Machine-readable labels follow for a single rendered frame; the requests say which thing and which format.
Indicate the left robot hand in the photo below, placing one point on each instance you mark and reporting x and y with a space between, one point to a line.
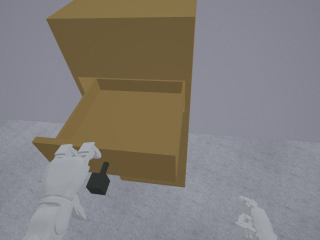
66 173

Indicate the cabinet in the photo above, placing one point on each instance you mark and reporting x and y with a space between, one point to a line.
131 39

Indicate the handle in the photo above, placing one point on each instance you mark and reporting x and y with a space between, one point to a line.
98 182

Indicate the right robot hand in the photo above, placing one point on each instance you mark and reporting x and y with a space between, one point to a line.
248 226

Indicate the robot left forearm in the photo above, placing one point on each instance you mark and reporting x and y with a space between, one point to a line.
51 219

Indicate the robot right forearm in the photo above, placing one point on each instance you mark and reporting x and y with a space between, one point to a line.
266 235

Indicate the drawer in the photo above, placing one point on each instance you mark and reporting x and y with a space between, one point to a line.
136 125

